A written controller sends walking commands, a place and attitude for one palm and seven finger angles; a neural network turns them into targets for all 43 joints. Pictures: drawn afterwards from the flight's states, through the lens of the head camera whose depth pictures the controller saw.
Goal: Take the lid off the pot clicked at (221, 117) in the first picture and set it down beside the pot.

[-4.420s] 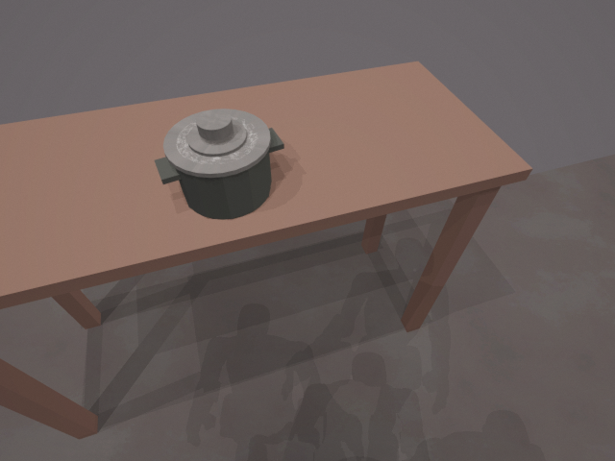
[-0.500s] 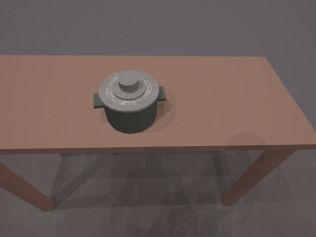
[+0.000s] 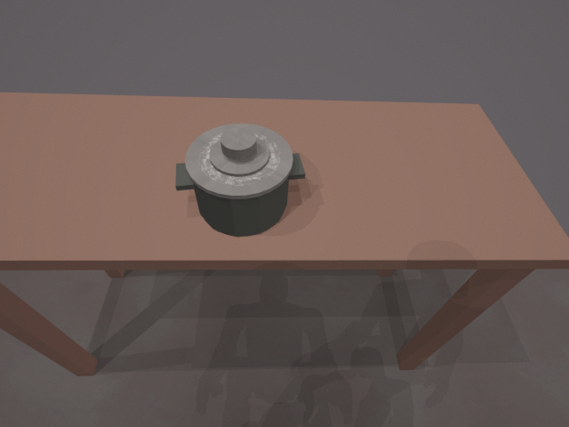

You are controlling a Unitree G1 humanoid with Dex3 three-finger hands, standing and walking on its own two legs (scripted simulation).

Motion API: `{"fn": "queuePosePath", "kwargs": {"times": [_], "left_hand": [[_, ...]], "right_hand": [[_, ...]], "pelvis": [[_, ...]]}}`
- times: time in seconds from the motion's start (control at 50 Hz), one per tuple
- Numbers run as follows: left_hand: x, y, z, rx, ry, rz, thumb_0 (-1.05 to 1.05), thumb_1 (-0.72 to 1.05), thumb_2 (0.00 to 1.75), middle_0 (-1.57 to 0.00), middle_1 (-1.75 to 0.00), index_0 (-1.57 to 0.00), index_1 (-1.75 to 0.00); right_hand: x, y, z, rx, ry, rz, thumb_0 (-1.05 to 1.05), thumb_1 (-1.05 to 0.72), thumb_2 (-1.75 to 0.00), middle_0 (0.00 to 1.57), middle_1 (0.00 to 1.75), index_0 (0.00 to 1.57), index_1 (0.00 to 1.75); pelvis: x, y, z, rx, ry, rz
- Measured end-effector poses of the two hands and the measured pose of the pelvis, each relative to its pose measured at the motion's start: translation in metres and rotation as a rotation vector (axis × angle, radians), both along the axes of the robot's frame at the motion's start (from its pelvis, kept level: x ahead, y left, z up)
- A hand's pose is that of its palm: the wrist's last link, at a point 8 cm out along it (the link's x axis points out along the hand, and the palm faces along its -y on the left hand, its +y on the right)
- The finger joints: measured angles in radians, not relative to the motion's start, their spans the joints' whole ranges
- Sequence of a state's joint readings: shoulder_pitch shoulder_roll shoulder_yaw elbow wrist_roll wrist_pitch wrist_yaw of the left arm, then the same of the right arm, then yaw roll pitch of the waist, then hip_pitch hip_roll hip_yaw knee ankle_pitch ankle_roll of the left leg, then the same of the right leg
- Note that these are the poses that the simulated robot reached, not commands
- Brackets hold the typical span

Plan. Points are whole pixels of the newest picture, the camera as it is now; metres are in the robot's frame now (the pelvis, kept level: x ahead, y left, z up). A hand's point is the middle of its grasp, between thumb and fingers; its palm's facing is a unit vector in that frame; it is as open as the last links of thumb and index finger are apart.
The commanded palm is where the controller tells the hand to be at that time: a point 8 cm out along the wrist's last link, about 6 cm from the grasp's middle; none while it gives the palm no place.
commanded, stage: look again from close up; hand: left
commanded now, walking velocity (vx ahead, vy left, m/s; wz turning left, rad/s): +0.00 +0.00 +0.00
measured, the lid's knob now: (238, 143) +0.48 +0.11 +0.13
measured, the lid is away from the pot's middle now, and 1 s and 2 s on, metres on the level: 0.00 0.00 0.00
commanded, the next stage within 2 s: lift the closed hand beside the body in 0.22 s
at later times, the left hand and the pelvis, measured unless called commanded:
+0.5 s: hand out of the picture +0.13 +0.21 -0.08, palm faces +0.18 -0.93 -0.31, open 6.8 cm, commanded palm +0.08 +0.24 -0.03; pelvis -0.02 +0.01 +0.00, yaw +2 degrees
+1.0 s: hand out of the picture +0.11 +0.23 +0.02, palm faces +0.32 -0.88 -0.35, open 3.1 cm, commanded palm +0.06 +0.27 +0.06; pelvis -0.02 +0.00 +0.00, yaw +2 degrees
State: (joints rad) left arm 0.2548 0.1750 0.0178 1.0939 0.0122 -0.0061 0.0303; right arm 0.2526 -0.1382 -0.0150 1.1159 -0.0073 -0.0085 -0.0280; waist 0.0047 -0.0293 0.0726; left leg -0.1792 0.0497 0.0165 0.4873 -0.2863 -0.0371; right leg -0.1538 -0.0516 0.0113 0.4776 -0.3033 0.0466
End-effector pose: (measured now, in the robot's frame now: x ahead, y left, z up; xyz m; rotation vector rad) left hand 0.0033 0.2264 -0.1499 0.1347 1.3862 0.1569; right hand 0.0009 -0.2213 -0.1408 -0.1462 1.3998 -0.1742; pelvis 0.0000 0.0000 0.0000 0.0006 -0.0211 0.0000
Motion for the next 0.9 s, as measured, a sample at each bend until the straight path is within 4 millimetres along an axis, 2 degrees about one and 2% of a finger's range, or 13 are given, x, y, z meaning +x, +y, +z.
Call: {"fn": "queuePosePath", "kwargs": {"times": [0.34,0.36,0.42,0.48,0.54,0.62,0.68,0.72,0.8,0.9], "left_hand": [[-0.012,0.002,-0.002,-0.006,0.001,-0.002,0.01,0.9,0.9,-0.2,-0.3,-0.2,-0.3],[-0.005,0.003,0.003,-0.003,-0.044,0.015,0.01,0.9,0.9,-0.21,-0.31,-0.2,-0.3],[0.044,0.021,0.047,0.105,-0.359,0.029,0.03,0.93,0.9,-0.23,-0.33,-0.22,-0.33],[0.089,0.028,0.094,0.188,-0.612,-0.005,0.02,0.93,0.9,-0.29,-0.39,-0.28,-0.39],[0.108,0.022,0.11,0.192,-0.717,-0.05,0.02,0.93,0.9,-0.37,-0.49,-0.36,-0.48],[0.095,0.012,0.123,0.143,-0.79,-0.052,0.01,0.92,0.9,-0.51,-0.64,-0.5,-0.64],[0.081,0.018,0.139,0.173,-0.863,-0.016,0.01,0.91,0.9,-0.63,-0.77,-0.62,-0.77],[0.073,0.026,0.146,0.208,-0.889,0.014,0.01,0.9,0.9,-0.72,-0.86,-0.71,-0.86],[0.063,0.034,0.156,0.25,-0.904,0.046,0.02,0.9,0.9,-0.89,-1.05,-0.88,-1.04],[0.065,0.039,0.181,0.3,-0.967,0.027,0.02,0.9,0.9,-1.09,-1.27,-1.08,-1.27]], "right_hand": [[-0.012,0.006,0.001,0.001,0.008,-0.001,0.01,-0.92,-0.9,0.2,0.3,0.2,0.3],[-0.009,0.005,0.002,-0.002,-0.022,0.004,0.02,-0.93,-0.9,0.2,0.3,0.2,0.3],[0.015,0.0,0.009,-0.028,-0.219,0.024,0.02,-0.93,-0.9,0.2,0.3,0.2,0.3],[0.055,-0.003,0.017,-0.024,-0.425,0.053,0.02,-0.93,-0.9,0.2,0.3,0.2,0.3],[0.101,-0.003,0.035,-0.002,-0.622,0.054,0.02,-0.92,-0.9,0.2,0.3,0.2,0.3],[0.152,0.0,0.076,-0.005,-0.847,0.09,0.02,-0.91,-0.9,0.2,0.3,0.2,0.3],[0.179,0.005,0.104,-0.027,-0.959,0.165,0.02,-0.91,-0.9,0.2,0.3,0.2,0.3],[0.192,0.008,0.115,-0.035,-0.995,0.213,0.01,-0.91,-0.9,0.2,0.3,0.2,0.3],[0.204,0.016,0.118,-0.038,-1.002,0.279,0.01,-0.91,-0.9,0.2,0.3,0.2,0.3],[0.197,0.024,0.102,-0.015,-0.94,0.285,0.01,-0.9,-0.9,0.2,0.3,0.2,0.3]], "pelvis": [[-0.008,0.005,0.0,-0.01,0.0,0.001],[-0.01,0.006,0.0,-0.011,-0.002,0.0],[-0.011,0.01,-0.001,-0.005,-0.006,0.01],[-0.014,0.013,-0.001,0.0,-0.021,0.026],[-0.02,0.013,-0.002,0.007,-0.019,0.018],[-0.025,0.007,-0.002,0.008,-0.026,0.003],[-0.027,0.002,-0.002,0.0,-0.033,0.012],[-0.028,0.0,-0.003,-0.007,-0.033,0.025],[-0.029,-0.002,-0.003,-0.014,-0.031,0.038],[-0.023,-0.001,-0.002,-0.013,-0.029,0.042]]}}
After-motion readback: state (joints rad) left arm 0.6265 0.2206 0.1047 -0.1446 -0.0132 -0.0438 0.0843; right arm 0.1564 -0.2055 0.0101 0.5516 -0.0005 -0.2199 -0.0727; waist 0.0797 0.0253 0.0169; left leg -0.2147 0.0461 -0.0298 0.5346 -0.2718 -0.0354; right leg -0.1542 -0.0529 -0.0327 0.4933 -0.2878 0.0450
